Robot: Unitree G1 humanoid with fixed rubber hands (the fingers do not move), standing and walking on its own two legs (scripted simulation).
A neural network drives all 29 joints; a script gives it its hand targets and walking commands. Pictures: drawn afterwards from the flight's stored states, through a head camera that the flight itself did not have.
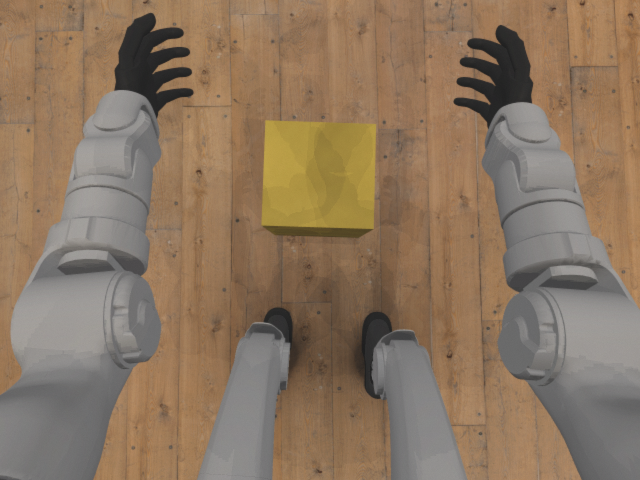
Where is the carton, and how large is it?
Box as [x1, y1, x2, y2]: [261, 120, 375, 237]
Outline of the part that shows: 265,120 261,225 274,234 358,237 372,229 375,124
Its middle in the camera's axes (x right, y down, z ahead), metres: +0.00 -0.12 +0.85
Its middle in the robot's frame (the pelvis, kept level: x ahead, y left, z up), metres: +0.52 +0.03 -0.52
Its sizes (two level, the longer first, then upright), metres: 0.210 0.200 0.250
